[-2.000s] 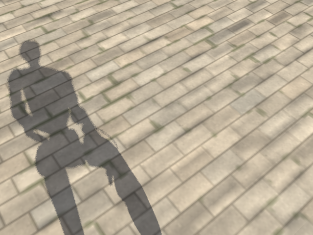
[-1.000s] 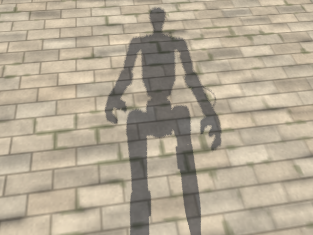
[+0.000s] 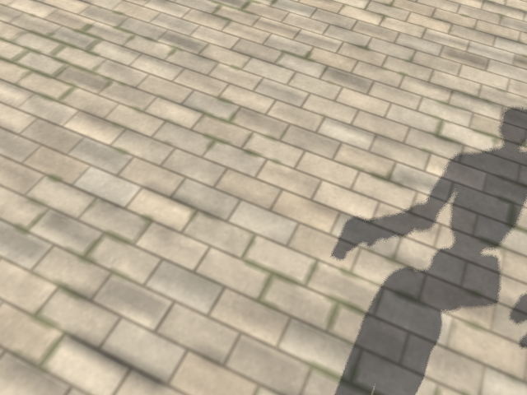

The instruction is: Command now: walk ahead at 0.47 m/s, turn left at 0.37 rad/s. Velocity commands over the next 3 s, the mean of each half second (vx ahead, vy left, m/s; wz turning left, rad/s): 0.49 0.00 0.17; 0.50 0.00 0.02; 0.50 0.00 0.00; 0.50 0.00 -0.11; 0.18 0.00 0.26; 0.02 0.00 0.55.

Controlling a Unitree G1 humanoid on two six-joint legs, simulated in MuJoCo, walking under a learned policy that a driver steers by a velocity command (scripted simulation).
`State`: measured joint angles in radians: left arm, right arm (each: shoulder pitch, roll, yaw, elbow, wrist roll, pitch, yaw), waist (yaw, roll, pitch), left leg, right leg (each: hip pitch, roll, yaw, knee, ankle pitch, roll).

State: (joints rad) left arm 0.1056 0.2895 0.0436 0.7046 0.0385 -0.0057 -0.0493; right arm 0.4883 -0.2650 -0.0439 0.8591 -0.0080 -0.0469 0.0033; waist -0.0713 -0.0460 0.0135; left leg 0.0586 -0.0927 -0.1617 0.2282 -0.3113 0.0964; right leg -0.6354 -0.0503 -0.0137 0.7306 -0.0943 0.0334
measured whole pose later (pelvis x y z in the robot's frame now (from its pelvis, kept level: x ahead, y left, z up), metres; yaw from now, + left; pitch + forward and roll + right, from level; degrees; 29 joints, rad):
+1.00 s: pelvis +0.56 +0.03 +0.00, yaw +3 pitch +0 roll +1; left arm 0.12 0.25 0.03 0.84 0.03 -0.02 -0.04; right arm 0.43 -0.22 -0.03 1.00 -0.01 -0.08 0.01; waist -0.04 -0.05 0.03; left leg 0.03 -0.09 0.07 0.17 -0.21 0.08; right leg -0.63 -0.11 -0.03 0.75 -0.05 -0.01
